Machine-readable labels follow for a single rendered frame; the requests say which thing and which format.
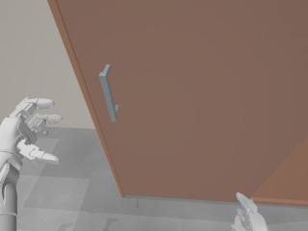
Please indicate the wardrobe door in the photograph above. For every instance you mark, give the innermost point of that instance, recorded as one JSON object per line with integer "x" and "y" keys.
{"x": 212, "y": 94}
{"x": 290, "y": 180}

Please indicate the right robot hand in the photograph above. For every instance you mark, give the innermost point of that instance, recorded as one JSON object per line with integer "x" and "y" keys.
{"x": 252, "y": 220}

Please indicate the handle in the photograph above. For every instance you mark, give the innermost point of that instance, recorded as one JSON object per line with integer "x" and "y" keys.
{"x": 104, "y": 80}

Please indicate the left robot hand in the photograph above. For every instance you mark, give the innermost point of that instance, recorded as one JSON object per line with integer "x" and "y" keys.
{"x": 13, "y": 131}

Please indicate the robot left forearm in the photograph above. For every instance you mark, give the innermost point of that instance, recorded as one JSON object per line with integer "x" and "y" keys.
{"x": 10, "y": 166}

